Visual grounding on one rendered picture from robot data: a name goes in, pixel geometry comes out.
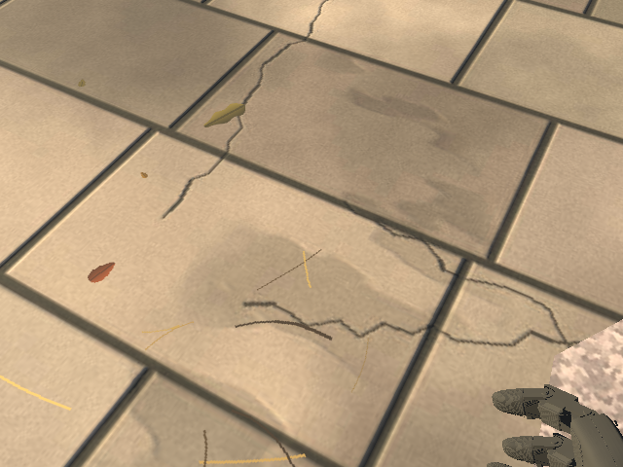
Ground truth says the robot right hand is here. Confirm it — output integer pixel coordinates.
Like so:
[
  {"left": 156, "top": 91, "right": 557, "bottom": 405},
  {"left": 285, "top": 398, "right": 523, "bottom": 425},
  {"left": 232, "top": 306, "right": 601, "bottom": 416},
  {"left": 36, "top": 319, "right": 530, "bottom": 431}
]
[{"left": 487, "top": 384, "right": 623, "bottom": 467}]

